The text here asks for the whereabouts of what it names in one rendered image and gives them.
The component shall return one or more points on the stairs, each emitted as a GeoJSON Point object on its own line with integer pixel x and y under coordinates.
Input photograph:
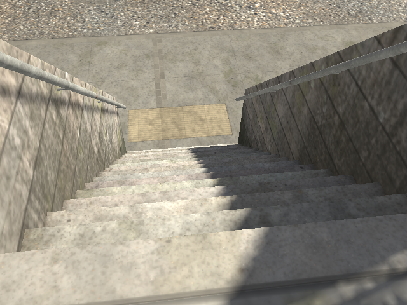
{"type": "Point", "coordinates": [181, 191]}

